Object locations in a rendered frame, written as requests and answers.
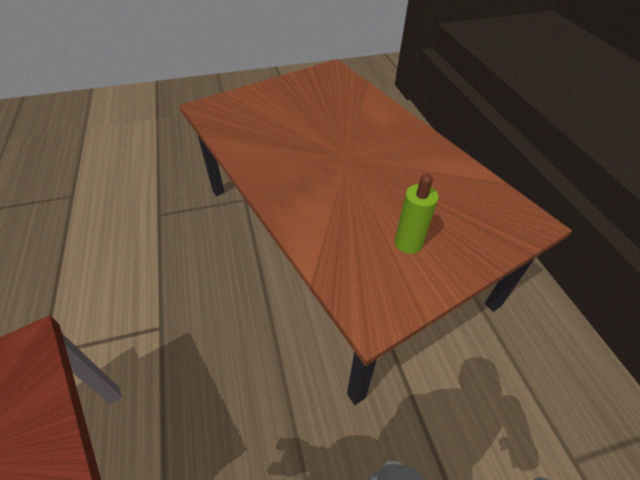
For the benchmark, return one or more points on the bottle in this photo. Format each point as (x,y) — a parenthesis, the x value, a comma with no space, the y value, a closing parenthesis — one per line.
(417,211)

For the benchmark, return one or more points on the chair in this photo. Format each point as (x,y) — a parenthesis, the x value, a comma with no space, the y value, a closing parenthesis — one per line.
(43,432)

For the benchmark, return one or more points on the coffee table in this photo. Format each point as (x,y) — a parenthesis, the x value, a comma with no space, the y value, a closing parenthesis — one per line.
(324,160)

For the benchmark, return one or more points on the sofa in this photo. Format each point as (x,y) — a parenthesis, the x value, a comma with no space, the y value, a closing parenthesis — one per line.
(546,95)

